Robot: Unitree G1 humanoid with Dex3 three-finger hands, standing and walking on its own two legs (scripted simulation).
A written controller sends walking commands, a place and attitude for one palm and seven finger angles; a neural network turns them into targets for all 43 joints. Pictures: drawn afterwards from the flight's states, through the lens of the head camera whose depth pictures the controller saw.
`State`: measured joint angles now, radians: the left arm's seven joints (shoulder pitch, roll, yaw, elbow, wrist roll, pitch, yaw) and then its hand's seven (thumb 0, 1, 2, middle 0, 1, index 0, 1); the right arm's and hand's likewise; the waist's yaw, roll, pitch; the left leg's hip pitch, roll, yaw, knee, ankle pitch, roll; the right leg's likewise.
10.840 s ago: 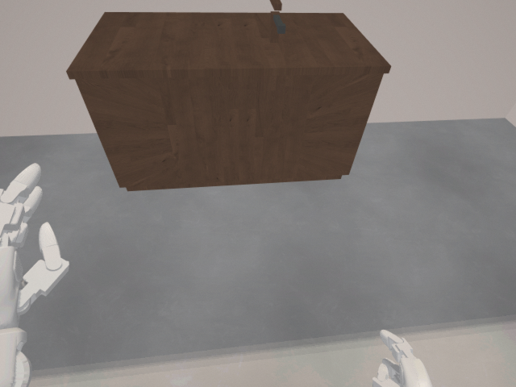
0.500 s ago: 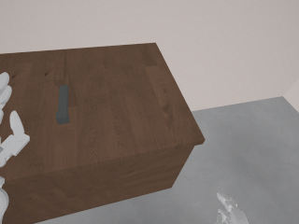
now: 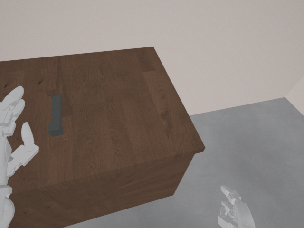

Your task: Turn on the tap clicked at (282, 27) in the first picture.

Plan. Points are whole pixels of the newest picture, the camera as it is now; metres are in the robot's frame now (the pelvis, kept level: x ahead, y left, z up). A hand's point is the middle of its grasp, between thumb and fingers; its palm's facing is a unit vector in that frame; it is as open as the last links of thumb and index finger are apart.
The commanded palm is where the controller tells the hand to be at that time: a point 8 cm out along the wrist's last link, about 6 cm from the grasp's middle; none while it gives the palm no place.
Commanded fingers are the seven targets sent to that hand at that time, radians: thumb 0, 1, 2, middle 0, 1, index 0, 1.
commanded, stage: come to a stop and stand still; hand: left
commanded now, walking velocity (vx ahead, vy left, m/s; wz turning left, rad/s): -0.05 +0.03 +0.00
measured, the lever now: (55, 129) +0.33 +0.30 +0.04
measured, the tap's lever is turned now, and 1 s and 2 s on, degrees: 0 0 0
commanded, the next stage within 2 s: look again from close up in 1.40 s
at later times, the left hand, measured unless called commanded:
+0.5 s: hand (36, 158) +0.21 +0.25 +0.13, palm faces +0.36 -0.83 -0.41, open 7.4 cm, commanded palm +0.15 +0.28 +0.17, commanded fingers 0.00 0.90 0.90 -0.20 -0.30 -0.20 -0.30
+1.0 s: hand (6, 172) +0.17 +0.28 +0.15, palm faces +0.45 -0.82 -0.36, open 7.4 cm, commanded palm +0.11 +0.29 +0.17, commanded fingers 0.00 0.90 0.90 -0.20 -0.30 -0.20 -0.30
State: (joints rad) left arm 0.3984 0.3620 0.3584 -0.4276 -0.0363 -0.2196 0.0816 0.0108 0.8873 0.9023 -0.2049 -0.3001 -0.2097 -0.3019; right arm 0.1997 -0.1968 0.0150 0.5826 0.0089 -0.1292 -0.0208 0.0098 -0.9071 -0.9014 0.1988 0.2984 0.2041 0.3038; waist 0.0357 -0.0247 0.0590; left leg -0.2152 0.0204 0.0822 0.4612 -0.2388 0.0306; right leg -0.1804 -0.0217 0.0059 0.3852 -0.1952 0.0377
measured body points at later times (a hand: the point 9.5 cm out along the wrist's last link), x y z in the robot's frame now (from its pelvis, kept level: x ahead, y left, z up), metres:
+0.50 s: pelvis +0.01 -0.01 -0.01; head +0.06 +0.01 +0.44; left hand +0.18 +0.30 +0.16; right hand +0.17 -0.24 -0.09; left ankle +0.01 +0.09 -0.74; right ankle +0.01 -0.15 -0.74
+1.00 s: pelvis -0.02 +0.00 +0.00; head +0.01 +0.02 +0.44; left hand +0.14 +0.32 +0.17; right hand +0.18 -0.20 -0.08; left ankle +0.01 +0.09 -0.74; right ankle +0.01 -0.15 -0.74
